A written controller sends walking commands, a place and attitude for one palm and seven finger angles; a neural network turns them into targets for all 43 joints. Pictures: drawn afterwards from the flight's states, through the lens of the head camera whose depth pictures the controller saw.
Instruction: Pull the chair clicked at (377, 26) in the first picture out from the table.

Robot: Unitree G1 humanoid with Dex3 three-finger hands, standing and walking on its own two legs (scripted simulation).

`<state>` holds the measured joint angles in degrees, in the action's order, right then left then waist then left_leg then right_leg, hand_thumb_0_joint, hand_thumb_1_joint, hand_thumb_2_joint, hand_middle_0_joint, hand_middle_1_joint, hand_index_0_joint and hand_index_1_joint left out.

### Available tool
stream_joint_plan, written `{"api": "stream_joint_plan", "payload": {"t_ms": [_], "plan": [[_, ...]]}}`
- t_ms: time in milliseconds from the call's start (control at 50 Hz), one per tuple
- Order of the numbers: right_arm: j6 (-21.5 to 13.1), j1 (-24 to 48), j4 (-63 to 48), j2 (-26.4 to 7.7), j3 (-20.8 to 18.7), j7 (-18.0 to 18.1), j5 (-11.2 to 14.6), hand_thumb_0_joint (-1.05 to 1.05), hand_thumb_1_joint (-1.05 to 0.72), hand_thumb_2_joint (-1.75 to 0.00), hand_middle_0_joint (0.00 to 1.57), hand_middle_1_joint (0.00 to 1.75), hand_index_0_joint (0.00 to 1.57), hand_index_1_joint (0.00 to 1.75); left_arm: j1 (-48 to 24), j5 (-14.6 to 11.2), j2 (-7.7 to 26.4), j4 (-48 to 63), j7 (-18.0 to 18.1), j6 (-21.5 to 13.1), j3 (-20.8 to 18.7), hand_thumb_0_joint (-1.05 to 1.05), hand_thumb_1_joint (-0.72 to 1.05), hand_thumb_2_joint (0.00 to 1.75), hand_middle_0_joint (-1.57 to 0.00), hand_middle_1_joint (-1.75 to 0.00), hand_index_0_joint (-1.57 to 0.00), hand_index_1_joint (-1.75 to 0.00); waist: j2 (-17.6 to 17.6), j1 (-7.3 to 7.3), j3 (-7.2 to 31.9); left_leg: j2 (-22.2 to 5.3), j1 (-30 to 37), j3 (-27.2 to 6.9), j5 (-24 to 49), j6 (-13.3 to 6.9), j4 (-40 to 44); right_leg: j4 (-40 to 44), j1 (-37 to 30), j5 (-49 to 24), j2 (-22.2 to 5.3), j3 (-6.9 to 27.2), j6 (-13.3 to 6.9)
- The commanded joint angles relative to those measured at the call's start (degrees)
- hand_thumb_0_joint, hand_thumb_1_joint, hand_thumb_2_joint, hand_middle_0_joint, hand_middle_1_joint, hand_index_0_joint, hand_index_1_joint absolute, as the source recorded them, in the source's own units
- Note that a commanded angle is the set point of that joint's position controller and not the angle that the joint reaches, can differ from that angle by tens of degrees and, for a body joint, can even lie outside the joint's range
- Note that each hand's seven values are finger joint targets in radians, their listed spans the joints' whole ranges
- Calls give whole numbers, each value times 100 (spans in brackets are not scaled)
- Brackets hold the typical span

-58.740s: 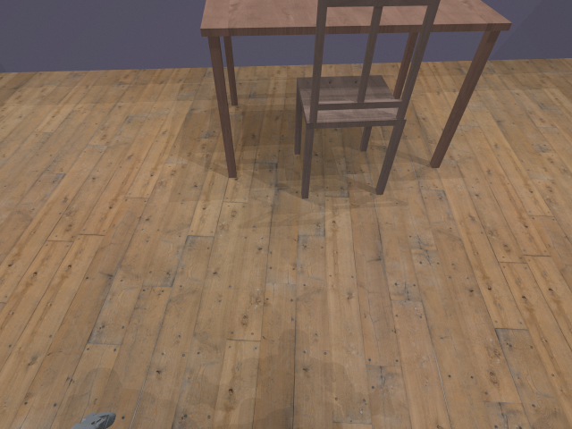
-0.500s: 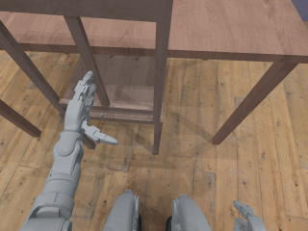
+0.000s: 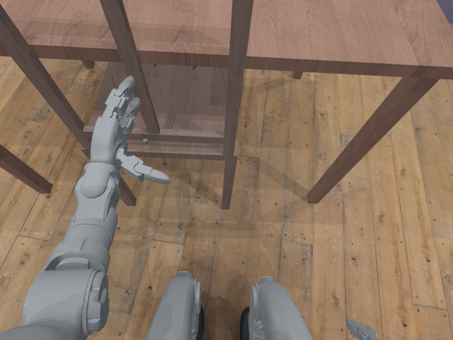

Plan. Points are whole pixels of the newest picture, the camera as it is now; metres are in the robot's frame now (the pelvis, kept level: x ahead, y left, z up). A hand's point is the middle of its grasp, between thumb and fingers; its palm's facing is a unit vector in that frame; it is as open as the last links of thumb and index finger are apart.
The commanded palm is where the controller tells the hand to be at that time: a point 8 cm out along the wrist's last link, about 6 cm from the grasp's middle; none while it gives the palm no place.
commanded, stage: aim the fingers beside a spindle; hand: left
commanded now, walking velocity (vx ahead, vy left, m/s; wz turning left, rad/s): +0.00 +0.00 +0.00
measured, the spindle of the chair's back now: (136, 78) +0.57 +0.18 +0.06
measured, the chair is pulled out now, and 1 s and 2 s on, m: -0.14 -0.14 -0.14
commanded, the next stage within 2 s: none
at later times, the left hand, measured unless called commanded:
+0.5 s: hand (145, 141) +0.44 +0.15 +0.04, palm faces -0.07 -1.00 -0.04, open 16.6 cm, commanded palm +0.43 +0.20 +0.04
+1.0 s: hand (135, 164) +0.40 +0.16 +0.04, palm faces -0.07 -1.00 -0.03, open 16.9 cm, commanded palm +0.38 +0.21 +0.04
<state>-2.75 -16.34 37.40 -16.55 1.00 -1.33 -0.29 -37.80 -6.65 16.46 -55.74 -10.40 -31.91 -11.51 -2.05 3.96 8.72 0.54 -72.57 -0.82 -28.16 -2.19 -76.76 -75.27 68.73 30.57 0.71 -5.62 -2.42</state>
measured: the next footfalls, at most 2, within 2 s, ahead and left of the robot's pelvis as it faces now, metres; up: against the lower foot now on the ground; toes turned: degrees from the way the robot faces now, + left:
none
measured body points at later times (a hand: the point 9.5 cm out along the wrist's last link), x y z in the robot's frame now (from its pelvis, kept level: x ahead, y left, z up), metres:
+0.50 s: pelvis -0.02 +0.01 -0.01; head +0.10 +0.03 +0.43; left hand +0.44 +0.20 +0.04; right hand +0.06 -0.26 -0.12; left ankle +0.07 +0.10 -0.60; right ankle +0.05 -0.10 -0.60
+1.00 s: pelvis +0.03 +0.01 +0.02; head +0.15 +0.02 +0.45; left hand +0.39 +0.22 +0.04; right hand +0.16 -0.25 -0.09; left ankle +0.07 +0.10 -0.60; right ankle +0.05 -0.10 -0.60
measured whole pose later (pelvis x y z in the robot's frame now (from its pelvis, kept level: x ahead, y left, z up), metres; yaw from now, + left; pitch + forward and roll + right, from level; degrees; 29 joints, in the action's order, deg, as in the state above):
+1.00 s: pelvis +0.03 +0.01 +0.02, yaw -1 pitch +23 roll -3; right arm -2.1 -13.1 32.3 -15.6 0.2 -2.4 0.1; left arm -13.9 -10.0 13.2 -30.0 -10.3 -26.5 -8.7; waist -2.0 2.5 9.3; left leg 0.3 -65.8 0.3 -30.6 -2.9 -73.5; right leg -71.2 62.3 31.7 1.8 -3.6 -1.4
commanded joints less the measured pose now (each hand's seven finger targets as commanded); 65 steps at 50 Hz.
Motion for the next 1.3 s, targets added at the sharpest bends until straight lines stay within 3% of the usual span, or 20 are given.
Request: {"api": "stream_joint_plan", "payload": {"t_ms": [0,100,160,180,220,240,340,400,420,460,600,800,920,940,1020,1060,1180,1240,1260,1280], "plan": [[-187,-566,-432,-995,-327,104,-1,0,-90,-90,20,30,20,30,-3430,-49,918,779,117,-44,-97,0,-50,30,-6,-8,-6,-8,-122,691,2310,53,1885,-397,-270,-41,983,1415,-517,150,142,629,55],[-191,-536,-452,-1032,-280,116,18,0,-90,-90,20,30,20,30,-3613,-38,918,493,128,-2,-16,0,-50,30,-6,-8,-6,-8,-39,750,2076,69,1597,-438,-810,-52,1036,1464,-393,501,132,684,51],[-199,-537,-488,-1047,-260,110,6,0,-90,-90,20,30,20,30,-3612,1,1109,474,125,-5,-143,0,-50,30,-6,-8,-6,-8,-236,683,2198,69,1599,-456,-837,-42,1040,1397,-386,521,128,682,31],[-194,-541,-505,-1046,-266,105,-4,0,-90,-90,20,30,20,30,-3510,-9,1148,459,128,-1,-232,0,-50,30,-6,-8,-6,-8,-129,643,2213,67,1581,-446,-821,-45,1039,1411,-439,530,132,684,36],[-183,-497,-548,-1043,-247,99,13,0,-90,-90,20,30,20,30,-3435,-8,1058,340,109,42,-139,0,-50,30,-6,-8,-6,-8,-35,663,2023,66,1441,-465,-988,-43,1072,1452,-406,653,128,715,39],[-199,-509,-564,-1058,-251,95,0,0,-90,-90,20,30,20,30,-3476,-13,1150,434,117,8,-229,0,-50,30,-6,-8,-6,-8,-217,629,2122,61,1548,-499,-991,-49,1086,1390,-339,611,134,680,25],[-172,-492,-638,-1075,-278,57,-24,0,-90,-90,20,30,20,30,-3147,19,1087,577,156,5,-248,0,-50,30,-6,-8,-6,-8,-316,504,2277,34,1877,-610,-929,-16,1248,1266,-258,437,156,524,15],[-135,-470,-674,-1079,-286,41,-24,0,-90,-90,20,30,20,30,-2907,23,1131,752,209,1,-321,0,-50,30,-6,-8,-6,-8,-166,426,2300,11,1886,-629,-951,-1,1318,1266,-351,441,151,503,29],[-120,-442,-694,-1050,-284,28,-14,0,-90,-90,20,30,20,30,-2706,26,978,688,207,32,-229,0,-50,30,-6,-8,-6,-8,-176,417,2201,20,1863,-599,-953,1,1339,1316,-367,459,158,509,31],[-110,-441,-721,-1066,-291,14,-26,0,-90,-90,20,30,20,30,-2562,26,1113,866,236,-7,-378,0,-50,30,-6,-8,-6,-8,-193,350,2277,3,1982,-616,-827,3,1369,1280,-391,381,164,468,25],[-39,-337,-927,-960,-328,-39,-19,0,-90,-90,20,30,20,30,-1213,-79,983,1692,208,53,-437,0,-50,30,-6,-8,-6,-8,-180,85,2484,-13,2261,-435,161,46,1360,1334,-916,-169,205,426,12],[-111,-186,-1010,-854,-410,-59,19,0,-90,-90,20,30,20,30,188,-281,464,3330,135,41,33,0,-50,30,-6,-8,-6,-8,-223,56,2530,-95,3043,-476,1423,126,1298,1288,-1107,-1109,222,305,22],[-137,-56,-1090,-809,-424,-40,36,0,-90,-90,20,30,20,30,1184,-396,523,3881,17,135,-62,0,-50,30,-6,-8,-6,-8,-134,-102,2545,-74,3087,-395,2088,143,1210,1234,-1494,-1740,191,333,14],[-147,-41,-1123,-804,-410,-34,40,0,-90,-90,20,30,20,30,1215,-406,409,3941,-36,160,100,0,-50,30,-6,-8,-6,-8,-229,-42,2472,-69,3097,-396,2176,126,1163,1199,-1420,-1789,196,327,13],[-166,66,-1157,-758,-420,6,58,0,-90,-90,20,30,20,30,1553,-503,524,4130,-162,201,-105,0,-50,30,-6,-8,-6,-8,11,-126,2447,-29,2820,-302,2070,90,1094,1221,-1738,-1953,173,409,35],[-192,125,-1223,-737,-407,13,69,0,-90,-90,20,30,20,30,1696,-537,490,4463,-230,186,-32,0,-50,30,-6,-8,-6,-8,-303,-159,2589,-23,3059,-311,2320,106,1068,1184,-1728,-2093,163,404,22],[-243,233,-1218,-727,-399,74,107,0,-90,-90,20,30,20,30,1913,-576,348,4531,-360,346,156,0,-50,30,-6,-8,-6,-8,0,-54,2159,-19,2744,-325,1833,67,1059,1255,-1613,-1771,170,409,41],[-293,290,-1306,-728,-390,103,114,0,-90,-90,20,30,20,30,2040,-604,448,4766,-376,385,90,0,-50,30,-6,-8,-6,-8,-194,-121,2238,12,2738,-296,1709,55,1062,1275,-1690,-1663,170,446,14],[-300,292,-1307,-727,-379,107,105,0,-90,-90,20,30,20,30,2174,-606,565,4774,-355,395,-64,0,-50,30,-6,-8,-6,-8,-150,-195,2297,8,2758,-321,1756,73,1103,1265,-1737,-1675,156,423,11],[-308,326,-1319,-705,-376,112,106,0,-90,-90,20,30,20,30,2192,-609,458,4744,-353,424,26,0,-50,30,-6,-8,-6,-8,-47,-147,2253,17,2692,-297,1707,54,1082,1280,-1749,-1680,158,436,31]]}}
